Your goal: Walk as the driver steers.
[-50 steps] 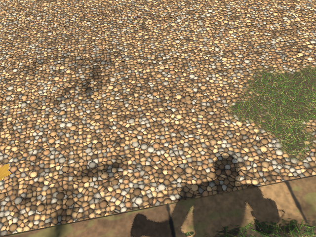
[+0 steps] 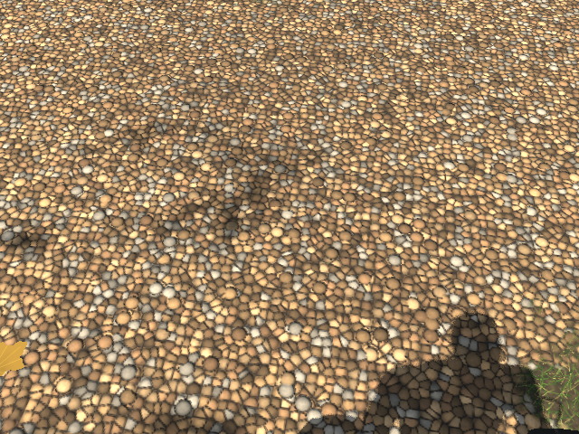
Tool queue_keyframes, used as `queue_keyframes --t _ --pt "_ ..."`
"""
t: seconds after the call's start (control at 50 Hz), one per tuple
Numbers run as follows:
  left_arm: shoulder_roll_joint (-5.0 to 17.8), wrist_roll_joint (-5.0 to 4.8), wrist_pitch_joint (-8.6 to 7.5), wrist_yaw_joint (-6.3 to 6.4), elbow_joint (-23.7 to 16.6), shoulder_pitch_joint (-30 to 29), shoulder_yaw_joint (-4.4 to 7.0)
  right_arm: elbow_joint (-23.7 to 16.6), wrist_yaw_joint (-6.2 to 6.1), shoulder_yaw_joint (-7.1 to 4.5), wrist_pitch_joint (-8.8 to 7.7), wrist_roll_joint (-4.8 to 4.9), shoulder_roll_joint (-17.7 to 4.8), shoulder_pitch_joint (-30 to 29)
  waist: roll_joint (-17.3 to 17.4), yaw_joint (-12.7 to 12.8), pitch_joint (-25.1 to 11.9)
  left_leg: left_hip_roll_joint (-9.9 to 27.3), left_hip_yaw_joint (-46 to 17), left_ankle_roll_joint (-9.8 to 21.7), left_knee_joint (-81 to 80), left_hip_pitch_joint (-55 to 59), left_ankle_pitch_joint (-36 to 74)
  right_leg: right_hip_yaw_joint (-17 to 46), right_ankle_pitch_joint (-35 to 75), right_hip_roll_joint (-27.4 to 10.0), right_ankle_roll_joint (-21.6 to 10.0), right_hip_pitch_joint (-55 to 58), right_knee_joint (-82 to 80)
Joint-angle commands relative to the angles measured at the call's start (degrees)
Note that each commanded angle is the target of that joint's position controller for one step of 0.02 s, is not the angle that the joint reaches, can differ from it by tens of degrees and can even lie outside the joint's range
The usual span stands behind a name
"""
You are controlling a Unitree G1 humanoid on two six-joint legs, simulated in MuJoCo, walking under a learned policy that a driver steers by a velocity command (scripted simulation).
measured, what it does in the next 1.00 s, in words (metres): walks ahead: left foot, then right foot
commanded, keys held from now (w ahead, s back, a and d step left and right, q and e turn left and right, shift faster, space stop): w+q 0.40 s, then w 0.02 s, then w+e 0.46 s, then e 0.12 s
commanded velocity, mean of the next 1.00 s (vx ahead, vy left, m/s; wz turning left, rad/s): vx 0.48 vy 0.00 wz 0.14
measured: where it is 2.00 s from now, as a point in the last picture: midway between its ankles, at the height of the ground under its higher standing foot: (313, 287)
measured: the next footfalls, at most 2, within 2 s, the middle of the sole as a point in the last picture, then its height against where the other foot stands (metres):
left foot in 0.14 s outside the picture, level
right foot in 0.66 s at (328, 383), level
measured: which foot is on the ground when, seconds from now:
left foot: up 0.00-0.12, down 0.14-0.68, up 0.70-1.00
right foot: down 0.00-0.16, up 0.18-0.64, down 0.66-1.00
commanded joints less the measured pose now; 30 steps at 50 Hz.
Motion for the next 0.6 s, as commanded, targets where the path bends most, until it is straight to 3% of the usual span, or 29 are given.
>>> queue_keyframes --t 0.02,0.06,0.1,0.12,0.14,0.16,0.18,0.2,0.22,0.24,0.26,0.28,0.34,0.4,0.44,0.48,0.52,0.6 --pt "10.0 -0.88 -0.49 0.27 -3.3 -3.2 2.27 -5.6 1.21 0.3 -0.81 0.18 -1.4 -5.3 -4.6 -1.0 2.6 -0.1 1.8 1.6 -6.2 2.0 2.5 4.1 21.4 -16.5 -8.1 -2.0 -4.8" --pt "11.2 -1.4 0.28 0.32 -2.5 -2.3 2.63 -7.0 1.64 -0.08 -0.67 0.1 -2.4 -6.7 -4.9 -1.4 2.3 -1.6 3.7 3.4 -8.5 3.1 -1.6 2.3 29.1 -17.3 -7.1 1.6 -1.6" --pt "13.1 -1.77 1.14 0.67 -2.3 -2.1 3.14 -7.2 1.61 -1.3 -0.18 -0.21 -4.8 -3.5 -7.0 -4.3 -1.6 -5.7 7.2 5.9 -9.1 10.5 -7.7 0.0 48.5 -17.0 -5.8 3.8 7.4" --pt "13.4 -1.98 1.66 0.87 -2.5 -2.5 3.13 -5.8 1.35 -2.62 0.12 -0.14 -6.9 3.3 -6.9 -8.4 -5.5 -8.3 8.5 7.6 -11.1 19.9 -7.8 -1.6 54.4 -15.9 -4.7 2.1 17.2" --pt "12.0 -1.74 1.71 1.17 -2.9 -2.0 2.43 -3.3 0.48 -4.58 0.64 0.15 -10.3 13.3 -5.3 -13.4 -10.6 -9.4 6.7 9.9 -13.2 35.7 -5.5 -2.7 49.9 -13.8 -2.7 -6.3 30.9" --pt "5.4 0.76 1.09 0.82 -5.6 2.6 0.2 -2.6 -0.66 -6.09 0.9 0.46 -17.0 17.5 8.6 -10.8 -16.4 5.2 -18.0 17.5 -13.6 57.7 -7.1 -2.4 7.5 -7.3 0.9 -30.2 53.0" --pt "4.5 0.78 -0.84 0.13 -7.3 1.7 -1.0 -4.9 -0.32 -5.32 -0.03 0.52 -16.7 17.0 10.2 -10.0 -26.9 14.1 -46.5 25.3 -24.7 65.1 -19.7 10.9 -19.5 1.0 2.0 -42.0 65.3" --pt "9.9 -1.62 -1.96 -0.49 -8.7 -5.5 0.43 -4.6 0.17 -3.96 -0.84 -0.05 -12.2 16.1 3.5 -12.7 -21.2 12.8 -41.1 21.4 -28.4 61.3 -21.9 15.6 -14.9 -2.3 1.0 -47.5 66.6" --pt "9.3 -2.31 -2.6 -0.54 -9.8 -8.0 0.08 -4.1 0.17 -3.44 -1.36 -0.2 -10.6 13.7 1.8 -11.0 -13.3 10.7 -33.5 19.3 -29.1 52.9 -19.0 14.5 -9.7 -4.4 0.2 -48.3 62.6" --pt "8.6 -1.07 -2.74 -0.02 -9.2 -8.0 -0.05 -4.3 0.04 -2.91 -1.53 -0.19 -9.1 9.9 -2.3 -8.1 -8.6 8.2 -27.4 17.5 -29.1 44.2 -12.5 14.2 -6.0 -6.7 0.5 -45.4 57.6" --pt "9.0 0.08 -2.36 0.3 -8.7 -6.9 0.31 -4.9 -0.13 -2.36 -1.66 -0.68 -7.6 7.0 -1.3 -5.8 -6.6 6.2 -23.1 16.7 -29.9 37.7 -6.0 14.5 -3.4 -8.2 0.9 -41.2 53.6" --pt "9.0 0.46 -1.72 0.24 -8.4 -5.9 0.41 -5.5 -0.34 -2.12 -1.72 -1.21 -7.2 5.5 0.2 -4.4 -6.0 4.9 -21.4 16.6 -31.1 33.6 -2.5 14.5 -1.8 -8.7 1.5 -38.0 52.3" --pt "6.8 1.21 -0.34 0.44 -8.1 -6.1 -0.09 -4.0 -1.19 -2.3 -2.22 -0.92 -7.7 6.1 -0.1 -3.8 -5.0 3.1 -16.4 17.2 -32.5 27.5 5.9 13.0 1.9 -7.9 4.0 -35.9 46.5" --pt "4.9 1.21 -0.18 0.45 -9.9 -12.9 -0.91 -2.2 -2.18 -2.53 -1.98 -0.51 -8.7 8.8 0.4 -6.0 -3.0 0.6 -13.4 15.2 -32.3 25.9 4.5 12.8 12.4 -6.3 5.4 -36.5 34.7" --pt "3.6 0.75 -0.54 -0.22 -10.0 -15.9 -1.54 -1.1 -2.5 -2.18 -1.81 -0.41 -8.0 9.7 1.8 -7.5 -2.8 -0.6 -10.8 13.3 -32.1 25.8 0.7 12.1 19.8 -5.0 5.2 -33.5 25.6" --pt "3.3 0.11 -1.08 -1.15 -10.2 -19.1 -1.92 0.5 -2.47 -2.01 -2.02 -0.4 -8.2 12.2 2.3 -9.6 -1.9 0.8 -10.7 12.7 -32.5 26.3 -2.4 11.2 25.0 -4.6 4.6 -30.8 21.2" --pt "4.3 -0.41 -1.34 -1.74 -10.9 -21.2 -1.72 1.9 -2.27 -1.95 -2.08 -0.37 -8.4 14.1 2.5 -10.7 -0.6 3.1 -11.9 12.7 -31.3 30.5 -3.1 11.6 24.0 -4.8 3.0 -32.6 18.6" --pt "5.8 -0.76 -1.33 -2.57 -11.9 -20.9 -1.21 4.3 -2.29 -2.25 -1.4 -0.58 -9.2 15.4 3.3 -9.8 0.7 7.8 -12.7 11.3 -27.8 40.7 6.9 10.9 12.7 -4.2 -1.6 -35.6 16.0"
